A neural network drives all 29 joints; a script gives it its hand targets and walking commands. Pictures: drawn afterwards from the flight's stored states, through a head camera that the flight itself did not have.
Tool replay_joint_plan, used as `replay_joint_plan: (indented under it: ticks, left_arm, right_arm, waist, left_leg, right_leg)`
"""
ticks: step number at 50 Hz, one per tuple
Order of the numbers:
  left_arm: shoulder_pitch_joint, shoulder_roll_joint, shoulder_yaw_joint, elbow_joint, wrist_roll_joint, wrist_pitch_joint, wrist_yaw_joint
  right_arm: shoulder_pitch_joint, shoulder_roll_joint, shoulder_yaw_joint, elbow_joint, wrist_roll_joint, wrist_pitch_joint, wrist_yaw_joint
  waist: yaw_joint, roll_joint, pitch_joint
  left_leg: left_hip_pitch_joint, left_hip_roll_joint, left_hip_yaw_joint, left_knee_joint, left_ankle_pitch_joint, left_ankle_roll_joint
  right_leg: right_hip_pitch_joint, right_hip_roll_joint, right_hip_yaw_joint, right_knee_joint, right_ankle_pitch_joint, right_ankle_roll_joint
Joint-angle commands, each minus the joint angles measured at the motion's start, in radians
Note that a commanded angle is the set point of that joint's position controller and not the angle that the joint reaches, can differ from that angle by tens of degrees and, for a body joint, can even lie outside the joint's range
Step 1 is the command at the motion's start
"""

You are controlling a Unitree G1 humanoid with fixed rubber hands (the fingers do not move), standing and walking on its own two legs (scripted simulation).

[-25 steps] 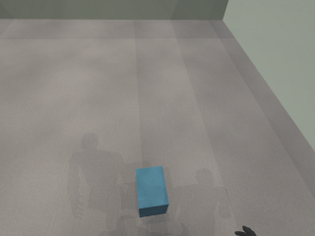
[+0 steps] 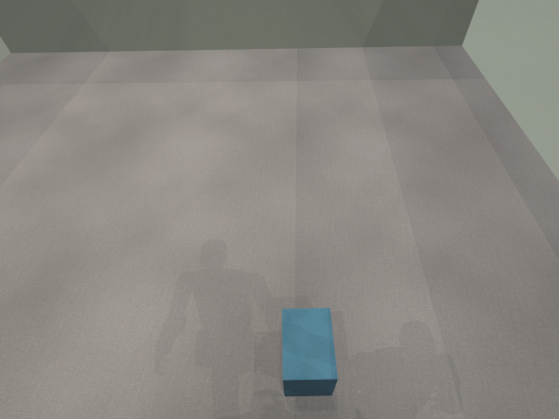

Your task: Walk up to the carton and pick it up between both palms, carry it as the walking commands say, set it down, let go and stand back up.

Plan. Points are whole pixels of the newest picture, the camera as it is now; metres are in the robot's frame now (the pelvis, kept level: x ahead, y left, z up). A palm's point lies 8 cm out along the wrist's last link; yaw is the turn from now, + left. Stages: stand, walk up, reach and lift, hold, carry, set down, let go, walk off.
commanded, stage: walk up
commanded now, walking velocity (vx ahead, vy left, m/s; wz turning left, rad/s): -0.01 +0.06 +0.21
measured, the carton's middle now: (307, 352) +0.43 -0.02 -0.67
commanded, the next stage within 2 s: none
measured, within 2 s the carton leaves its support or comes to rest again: neither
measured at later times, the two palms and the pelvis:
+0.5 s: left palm out of the picture +0.08 +0.26 -0.12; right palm out of the picture +0.07 -0.27 -0.14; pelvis +0.02 -0.01 +0.00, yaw +0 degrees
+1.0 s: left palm out of the picture +0.05 +0.20 -0.13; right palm out of the picture +0.06 -0.25 -0.13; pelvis +0.02 -0.03 +0.01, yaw +0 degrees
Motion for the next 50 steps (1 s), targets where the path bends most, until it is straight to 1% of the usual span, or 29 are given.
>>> replay_joint_plan:
  ticks: [1,2,3,4,5,7,8,9,11,13,15,18,20,22,23,24,25,26,27,28,29,33,36,38,40,42,43,45,50]
  left_arm:
    - [0.012,0.159,0.034,-0.037,-0.014,0.0,-0.028]
    - [0.059,0.063,0.004,-0.017,-0.022,0.002,-0.041]
    - [0.077,-0.033,-0.022,-0.043,-0.01,0.009,-0.041]
    - [0.039,0.035,-0.008,-0.041,-0.022,0.036,-0.03]
    - [0.038,0.068,0.003,-0.021,-0.024,0.05,-0.036]
    - [0.036,0.054,0.012,-0.002,-0.044,0.039,-0.049]
    - [0.058,0.037,0.009,0.021,-0.047,0.029,-0.054]
    - [0.066,0.041,0.01,0.031,-0.042,0.022,-0.055]
    - [0.035,0.028,0.003,0.036,-0.035,0.023,-0.044]
    - [-0.009,0.022,0.002,0.026,-0.031,0.03,-0.03]
    - [-0.035,0.017,0.003,0.007,-0.031,0.03,-0.026]
    - [-0.047,0.02,0.008,-0.012,-0.036,0.02,-0.029]
    - [-0.044,0.014,0.008,-0.021,-0.039,0.016,-0.033]
    - [0.013,-0.008,0.002,-0.008,-0.045,0.005,-0.034]
    - [0.045,0.015,0.006,-0.005,-0.041,-0.008,-0.032]
    - [0.067,0.081,0.018,-0.014,-0.03,-0.021,-0.029]
    - [0.03,0.119,0.013,-0.013,-0.036,-0.02,-0.025]
    - [-0.009,0.074,0.001,-0.018,-0.03,-0.016,-0.023]
    - [-0.039,0.046,-0.011,-0.022,-0.028,-0.012,-0.018]
    - [-0.063,0.019,-0.021,-0.029,-0.029,-0.014,-0.013]
    - [-0.062,-0.012,-0.037,-0.04,-0.029,-0.031,-0.01]
    - [-0.073,0.003,-0.041,-0.023,-0.04,-0.058,-0.005]
    - [-0.057,0.001,-0.041,0.004,-0.039,-0.052,0.001]
    - [-0.049,0.004,-0.038,0.022,-0.037,-0.047,0.006]
    - [-0.064,0.006,-0.034,0.034,-0.042,-0.044,0.006]
    - [-0.045,-0.027,-0.034,0.043,-0.052,-0.049,-0.003]
    - [-0.037,-0.049,-0.036,0.061,-0.053,-0.049,-0.003]
    - [-0.044,-0.026,-0.029,0.082,-0.044,-0.049,-0.002]
    - [-0.035,-0.047,-0.034,0.12,-0.039,-0.045,-0.005]
  right_arm:
    - [0.11,-0.046,-0.017,-0.009,0.007,-0.04,-0.023]
    - [0.137,-0.087,-0.021,-0.012,-0.006,-0.071,-0.032]
    - [0.143,-0.209,-0.039,-0.047,-0.008,-0.095,-0.035]
    - [0.147,-0.276,-0.055,-0.051,0.0,-0.098,-0.046]
    - [0.121,-0.202,-0.038,-0.029,-0.005,-0.095,-0.053]
    - [0.007,-0.122,-0.01,-0.049,0.0,-0.093,-0.06]
    - [-0.028,-0.062,0.01,-0.051,0.007,-0.097,-0.067]
    - [-0.028,-0.043,0.019,-0.041,0.008,-0.098,-0.071]
    - [-0.001,-0.049,0.025,-0.028,0.001,-0.105,-0.074]
    - [0.049,-0.095,0.012,-0.011,-0.002,-0.107,-0.08]
    - [0.085,-0.131,-0.003,0.01,-0.005,-0.1,-0.09]
    - [0.108,-0.158,-0.023,0.034,-0.011,-0.087,-0.102]
    - [0.108,-0.166,-0.033,0.049,-0.014,-0.077,-0.106]
    - [0.05,-0.157,-0.034,0.051,-0.01,-0.063,-0.098]
    - [0.049,-0.126,-0.027,0.051,-0.004,-0.059,-0.088]
    - [0.084,-0.031,0.001,0.042,-0.008,-0.057,-0.08]
    - [0.068,0.024,0.018,0.032,0.006,-0.043,-0.089]
    - [0.029,-0.012,0.012,0.027,0.004,-0.033,-0.093]
    - [0.005,-0.029,0.0,0.027,-0.001,-0.032,-0.091]
    - [0.029,-0.031,-0.002,0.047,-0.006,-0.034,-0.086]
    - [0.075,-0.018,0.001,0.083,-0.007,-0.034,-0.077]
    - [0.097,-0.001,0.004,0.134,0.005,-0.024,-0.075]
    - [0.069,0.003,0.007,0.147,0.006,-0.026,-0.086]
    - [0.064,0.009,0.01,0.154,0.011,-0.036,-0.092]
    - [0.097,0.016,0.014,0.17,0.013,-0.054,-0.095]
    - [0.093,-0.026,0.013,0.17,0.003,-0.074,-0.096]
    - [0.071,-0.011,0.016,0.179,0.01,-0.077,-0.091]
    - [0.086,0.019,0.024,0.19,0.013,-0.084,-0.092]
    - [0.093,0.021,0.023,0.193,0.013,-0.09,-0.097]
  waist:
    - [-0.044,-0.209,-0.074]
    - [-0.072,0.019,-0.084]
    - [-0.052,0.302,-0.06]
    - [-0.105,0.322,-0.077]
    - [-0.094,0.25,-0.046]
    - [-0.024,0.272,-0.044]
    - [-0.004,0.3,-0.066]
    - [0.004,0.29,-0.073]
    - [-0.016,0.245,-0.055]
    - [-0.05,0.2,-0.026]
    - [-0.07,0.201,-0.026]
    - [-0.088,0.196,-0.06]
    - [-0.084,0.186,-0.079]
    - [-0.035,0.167,-0.097]
    - [-0.017,0.103,-0.112]
    - [-0.026,-0.115,-0.128]
    - [-0.029,-0.258,-0.109]
    - [-0.027,-0.203,-0.079]
    - [-0.035,-0.174,-0.048]
    - [-0.052,-0.108,-0.049]
    - [-0.056,-0.037,-0.053]
    - [-0.056,-0.121,-0.06]
    - [-0.038,-0.136,-0.043]
    - [-0.037,-0.119,-0.034]
    - [-0.062,-0.07,-0.035]
    - [-0.028,0.008,-0.022]
    - [-0.021,0.074,-0.005]
    - [-0.038,0.078,-0.016]
    - [-0.037,0.036,-0.015]
  left_leg:
    - [0.247,-0.035,0.038,-0.282,0.163,0.027]
    - [0.334,0.079,-0.099,-0.412,0.175,0.007]
    - [0.292,0.359,-0.434,-0.467,0.395,0.023]
    - [0.157,0.432,-0.459,-0.493,0.388,0.116]
    - [0.143,0.368,-0.413,-0.474,0.266,0.127]
    - [0.136,0.228,-0.238,-0.461,0.21,0.116]
    - [0.12,0.165,-0.156,-0.478,0.18,0.114]
    - [0.131,0.142,-0.116,-0.476,0.207,0.125]
    - [0.184,0.173,-0.119,-0.447,0.336,0.162]
    - [0.226,0.258,-0.191,-0.418,0.438,0.207]
    - [0.256,0.312,-0.243,-0.397,0.548,0.244]
    - [0.314,0.353,-0.272,-0.36,0.715,0.269]
    - [0.318,0.354,-0.266,-0.339,0.746,0.261]
    - [0.221,0.273,-0.179,-0.285,0.62,0.196]
    - [0.11,0.208,-0.127,-0.245,0.44,0.134]
    - [-0.029,0.095,-0.026,-0.105,0.129,0.066]
    - [-0.022,0.026,-0.002,-0.033,-0.194,0.058]
    - [-0.028,0.036,-0.034,0.097,-0.208,0.065]
    - [-0.07,0.021,-0.027,0.196,-0.179,0.072]
    - [-0.068,0.031,-0.048,0.218,-0.127,0.071]
    - [-0.051,0.038,-0.088,0.161,-0.078,0.067]
    - [0.035,0.002,-0.058,0.011,-0.042,0.053]
    - [0.077,-0.009,-0.037,-0.101,-0.043,0.049]
    - [0.111,0.0,-0.042,-0.198,0.01,0.054]
    - [0.23,0.028,-0.064,-0.368,0.231,0.058]
    - [0.305,0.106,-0.127,-0.369,0.391,0.068]
    - [0.257,0.1,-0.117,-0.356,0.392,0.078]
    - [0.234,0.094,-0.108,-0.394,0.361,0.078]
    - [0.239,0.091,-0.11,-0.417,0.339,0.09]
  right_leg:
    - [-0.055,-0.064,0.023,-0.018,0.063,-0.114]
    - [-0.16,0.028,-0.044,0.138,-0.165,-0.068]
    - [-0.292,0.104,-0.01,0.337,-0.459,-0.032]
    - [-0.231,0.131,0.133,0.388,-0.387,-0.048]
    - [-0.225,0.134,0.184,0.442,-0.315,-0.064]
    - [-0.211,0.165,0.24,0.473,-0.182,-0.089]
    - [-0.143,0.183,0.222,0.437,-0.148,-0.092]
    - [-0.11,0.2,0.19,0.406,-0.143,-0.091]
    - [-0.107,0.207,0.152,0.323,-0.173,-0.08]
    - [-0.134,0.2,0.14,0.259,-0.21,-0.071]
    - [-0.147,0.197,0.14,0.231,-0.225,-0.069]
    - [-0.161,0.195,0.138,0.199,-0.227,-0.074]
    - [-0.136,0.195,0.133,0.142,-0.206,-0.084]
    - [0.041,0.218,0.096,-0.097,-0.021,-0.109]
    - [0.197,0.177,0.128,-0.213,0.142,-0.114]
    - [0.301,-0.018,0.331,-0.269,0.241,-0.13]
    - [0.148,-0.107,0.392,-0.261,0.341,-0.232]
    - [0.123,-0.063,0.351,-0.256,0.283,-0.27]
    - [0.108,-0.018,0.305,-0.242,0.317,-0.282]
    - [0.122,-0.001,0.277,-0.232,0.352,-0.27]
    - [0.15,-0.029,0.294,-0.23,0.398,-0.252]
    - [0.18,0.014,0.255,-0.228,0.396,-0.212]
    - [0.186,0.019,0.266,-0.218,0.382,-0.216]
    - [0.183,0.011,0.278,-0.213,0.369,-0.225]
    - [0.122,0.029,0.258,-0.201,0.293,-0.199]
    - [0.052,0.103,0.223,-0.224,0.167,-0.157]
    - [0.096,0.13,0.191,-0.24,0.166,-0.149]
    - [0.161,0.127,0.179,-0.213,0.201,-0.147]
    - [0.159,0.127,0.177,-0.217,0.182,-0.142]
